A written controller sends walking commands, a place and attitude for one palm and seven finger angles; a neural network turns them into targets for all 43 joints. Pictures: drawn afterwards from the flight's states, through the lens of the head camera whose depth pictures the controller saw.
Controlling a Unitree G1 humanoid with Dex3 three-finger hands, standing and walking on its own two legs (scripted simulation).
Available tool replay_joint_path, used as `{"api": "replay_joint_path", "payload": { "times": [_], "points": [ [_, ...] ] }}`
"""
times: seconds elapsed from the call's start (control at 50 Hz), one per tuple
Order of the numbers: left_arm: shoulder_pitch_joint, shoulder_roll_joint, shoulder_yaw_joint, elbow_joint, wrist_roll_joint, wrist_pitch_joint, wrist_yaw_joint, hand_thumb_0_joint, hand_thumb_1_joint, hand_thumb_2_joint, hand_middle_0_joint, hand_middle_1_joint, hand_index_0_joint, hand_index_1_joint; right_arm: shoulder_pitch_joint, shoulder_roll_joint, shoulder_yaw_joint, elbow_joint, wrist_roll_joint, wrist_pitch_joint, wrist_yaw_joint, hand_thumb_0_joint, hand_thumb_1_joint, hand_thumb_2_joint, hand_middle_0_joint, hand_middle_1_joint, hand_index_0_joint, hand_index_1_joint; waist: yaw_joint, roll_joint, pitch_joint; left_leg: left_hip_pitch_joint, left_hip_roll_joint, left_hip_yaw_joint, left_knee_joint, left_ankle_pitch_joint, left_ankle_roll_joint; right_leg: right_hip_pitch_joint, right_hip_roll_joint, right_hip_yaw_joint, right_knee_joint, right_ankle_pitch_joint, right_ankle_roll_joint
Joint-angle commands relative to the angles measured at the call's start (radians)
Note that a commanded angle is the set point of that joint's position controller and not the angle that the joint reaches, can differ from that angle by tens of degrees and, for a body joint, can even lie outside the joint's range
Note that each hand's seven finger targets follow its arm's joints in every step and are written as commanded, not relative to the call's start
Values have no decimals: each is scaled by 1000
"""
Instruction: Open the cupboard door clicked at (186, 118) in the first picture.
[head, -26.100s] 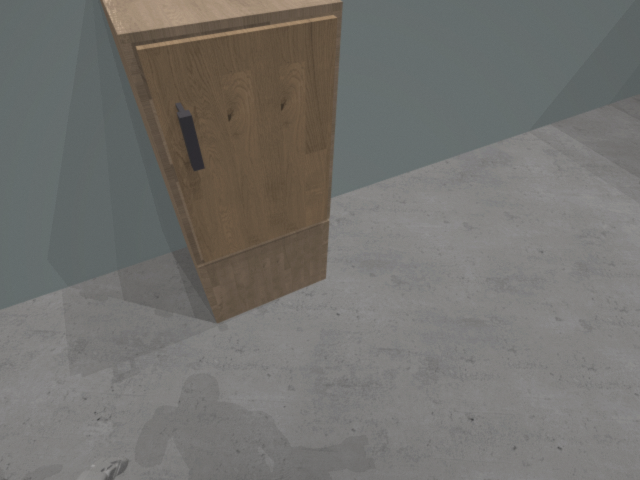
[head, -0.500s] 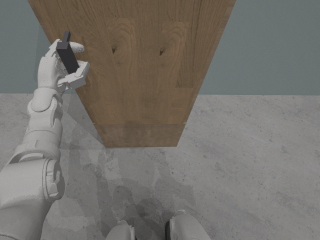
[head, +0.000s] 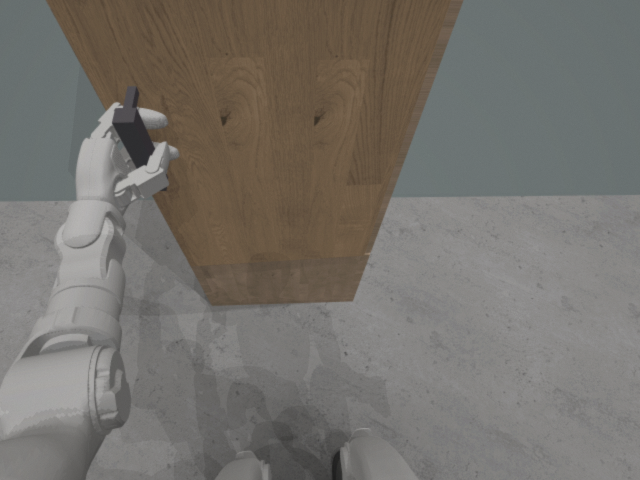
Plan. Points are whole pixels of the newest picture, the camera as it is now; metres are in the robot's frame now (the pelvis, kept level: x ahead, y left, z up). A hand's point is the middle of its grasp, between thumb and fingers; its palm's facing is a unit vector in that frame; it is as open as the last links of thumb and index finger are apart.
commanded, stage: pull the door open along its arc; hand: left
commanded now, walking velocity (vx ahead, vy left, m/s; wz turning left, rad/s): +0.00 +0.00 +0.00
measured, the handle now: (145, 141) +0.53 +0.19 +0.07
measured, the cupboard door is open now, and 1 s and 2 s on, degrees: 2 40 42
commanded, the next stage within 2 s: open thumb and fingers to let go in 0.66 s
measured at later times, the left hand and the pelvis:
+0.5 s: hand (226, 309) +0.30 +0.08 +0.08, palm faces +0.24 -0.97 +0.06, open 6.4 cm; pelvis +0.01 -0.01 +0.02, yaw +1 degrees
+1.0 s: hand (258, 326) +0.28 +0.05 +0.08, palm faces +0.39 -0.92 -0.03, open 7.1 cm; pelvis +0.00 -0.06 +0.01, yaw +5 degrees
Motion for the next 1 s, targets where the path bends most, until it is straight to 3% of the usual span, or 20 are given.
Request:
{"api": "replay_joint_path", "payload": {
  "times": [0.0,0.06,0.1,0.16,0.18,0.2,0.22,0.28,0.3,0.36,0.44,0.52,0.6,0.62,0.7,0.72,0.74,0.8,0.88,0.98],
  "points": [
    [-138,172,10,-306,-36,-63,-20,0,900,900,-400,-1350,-400,-1350,82,-159,-71,-115,11,-22,-2,0,-900,-900,200,300,200,300,75,36,-469,217,-22,-35,-133,484,-10,416,17,20,-68,440,-13],
    [38,105,-23,-423,-58,-53,-16,0,900,900,-400,-1350,-400,-1350,50,-149,-77,-145,19,-26,6,0,-900,-900,200,300,200,300,101,2,-439,218,-20,-23,-159,492,-9,458,12,17,-84,459,-12],
    [169,69,-36,-529,-78,-52,-11,0,900,900,-400,-1350,-400,-1350,24,-139,-79,-166,24,-34,10,0,-900,-900,200,300,200,300,125,19,-434,242,-19,-16,-171,532,-10,484,8,20,-88,486,-14],
    [370,-28,-107,-696,-96,-42,0,0,900,900,-400,-1350,-400,-1350,-25,-125,-79,-197,29,-47,18,0,-900,-900,200,300,200,300,139,3,-390,274,-16,-11,-193,550,-13,499,4,11,-101,490,-12],
    [385,-63,-8,-789,-156,-38,130,0,900,900,-400,-1350,-400,-1350,-63,-96,-82,-203,27,-59,21,0,-900,-900,200,300,200,300,206,15,-367,266,-19,-14,-205,558,-30,484,10,-14,-115,451,-11],
    [455,-163,-102,-811,-131,-25,206,0,900,900,-400,-1350,-400,-1350,-79,-89,-78,-200,21,-69,30,0,-900,-900,200,300,200,300,179,3,-325,288,-15,-19,-213,552,-40,460,11,-28,-117,421,-7],
    [522,-205,-130,-855,-122,-17,254,0,900,900,-400,-1350,-400,-1350,-88,-89,-80,-201,19,-76,36,0,-900,-900,200,300,200,300,175,-14,-302,296,-14,-20,-213,543,-43,449,8,-34,-125,410,-5],
    [686,-201,-138,-982,-45,-12,388,0,900,900,-400,-1350,-400,-1350,-121,-83,-82,-211,3,-75,40,0,-900,-900,200,300,200,300,190,-68,-290,284,-17,-22,-220,504,-43,492,1,-32,-115,408,-11],
    [697,-230,-169,-1023,-17,-11,430,0,900,900,-400,-1350,-400,-1350,-141,-72,-78,-215,-1,-75,40,0,-900,-900,200,300,200,300,188,-41,-272,281,-19,-19,-224,482,-44,490,-7,-25,-116,406,-11],
    [788,-297,-245,-1089,67,5,541,0,900,900,-400,-1350,-400,-1350,-178,-50,-70,-223,-22,-69,38,0,-900,-900,200,300,200,300,192,-63,-219,271,-23,-24,-229,420,-43,483,-15,-23,-116,365,-15],
    [952,-348,-303,-1211,135,40,663,0,900,900,-400,-1350,-400,-1350,-230,-16,-60,-245,-35,-48,25,0,-900,-900,200,300,200,300,219,-57,-228,276,-35,-20,-229,371,-39,535,-21,-2,-129,357,-21],
    [991,-417,-395,-1250,199,96,758,0,900,900,-400,-1350,-400,-1350,-267,4,-48,-243,-47,-30,11,0,-900,-900,200,300,200,300,197,-72,-181,268,-43,-28,-219,311,-37,525,-24,15,-153,324,-20],
    [965,-466,-478,-1242,247,122,773,0,900,900,-400,-1350,-400,-1350,-290,15,-42,-236,-59,-29,-10,0,-900,-900,200,300,200,300,169,-93,-145,265,-47,-34,-202,267,-30,507,-33,43,-181,303,-14],
    [945,-488,-502,-1244,244,123,770,0,900,900,-400,-1350,-400,-1350,-296,18,-40,-232,-59,-33,-12,0,-900,-900,200,300,200,300,163,-71,-137,267,-48,-35,-197,258,-29,497,-35,46,-186,292,-13],
    [904,-574,-604,-1238,230,119,755,0,900,900,-400,-1350,-400,-1350,-307,15,-40,-224,-62,-61,-13,0,-900,-900,200,300,200,300,134,-90,-139,271,-46,-46,-173,238,-27,472,-50,51,-193,286,1],
    [892,-582,-621,-1236,232,117,751,0,900,900,-400,-1350,-400,-1350,-302,14,-39,-222,-63,-70,-12,0,-900,-900,200,300,200,300,130,-95,-147,268,-46,-50,-166,239,-27,475,-58,62,-193,307,7],
    [784,-552,-607,-1232,237,109,755,0,900,900,-400,-1350,-400,-1350,-298,8,-39,-204,-63,-74,-16,0,-900,-900,200,300,200,300,107,-115,-149,256,-47,-55,-150,226,-25,457,-66,75,-194,298,12],
    [814,-516,-570,-1198,240,95,739,0,690,810,-385,-1327,-385,-1327,-294,9,-46,-196,-64,-86,-25,0,-900,-900,200,300,200,300,135,-128,-187,221,-53,-56,-141,209,-29,499,-85,122,-203,291,21],
    [814,-493,-552,-1205,227,80,706,0,410,690,-365,-1298,-365,-1298,-277,4,-54,-190,-57,-97,-32,0,-900,-900,200,300,200,300,139,-155,-237,200,-58,-55,-139,212,-29,561,-103,154,-209,346,29],
    [767,-458,-505,-1191,184,66,665,0,60,540,-340,-1260,-340,-1260,-291,-2,-55,-180,-50,-107,-44,0,-900,-900,200,300,200,300,142,-163,-196,179,-59,-58,-144,163,-28,555,-118,189,-254,243,34]
  ]
}}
